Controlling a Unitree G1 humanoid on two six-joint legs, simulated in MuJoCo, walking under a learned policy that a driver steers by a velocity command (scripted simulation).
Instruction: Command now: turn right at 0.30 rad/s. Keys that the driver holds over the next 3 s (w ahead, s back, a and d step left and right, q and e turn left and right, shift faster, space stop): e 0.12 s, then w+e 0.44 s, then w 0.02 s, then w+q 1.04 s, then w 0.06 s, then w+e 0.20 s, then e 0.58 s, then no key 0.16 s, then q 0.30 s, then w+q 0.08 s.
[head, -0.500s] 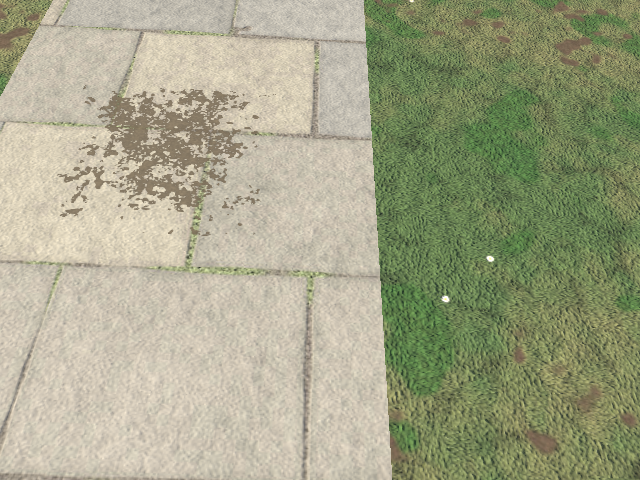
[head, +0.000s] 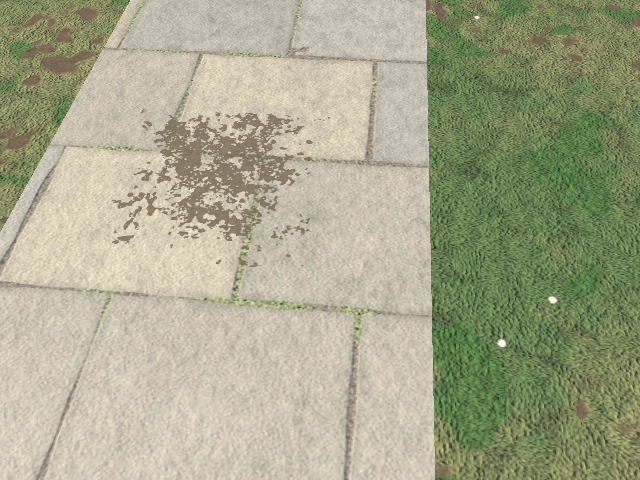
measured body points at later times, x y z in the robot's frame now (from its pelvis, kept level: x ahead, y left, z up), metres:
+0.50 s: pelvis +0.05 +0.03 +0.01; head +0.06 +0.05 +0.46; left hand +0.28 +0.24 -0.10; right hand +0.00 -0.24 -0.10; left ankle +0.00 +0.14 -0.73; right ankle +0.09 -0.18 -0.64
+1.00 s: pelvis +0.26 -0.14 +0.01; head +0.27 -0.15 +0.46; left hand +0.40 +0.10 -0.11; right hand +0.26 -0.44 -0.11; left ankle +0.35 +0.02 -0.64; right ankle +0.21 -0.21 -0.73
